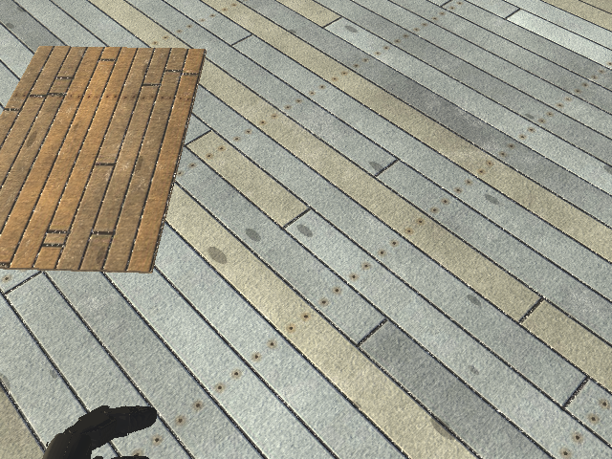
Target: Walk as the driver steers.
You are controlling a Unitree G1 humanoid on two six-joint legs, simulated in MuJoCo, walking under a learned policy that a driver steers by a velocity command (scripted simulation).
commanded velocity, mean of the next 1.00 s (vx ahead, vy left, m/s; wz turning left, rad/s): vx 0.37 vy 0.00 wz -0.21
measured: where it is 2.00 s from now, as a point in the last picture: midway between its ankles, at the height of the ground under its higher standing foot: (321, 407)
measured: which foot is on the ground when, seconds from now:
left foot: up 0.00-0.52, down 0.54-1.00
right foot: down 0.00-0.56, up 0.58-0.98, down 1.00-1.00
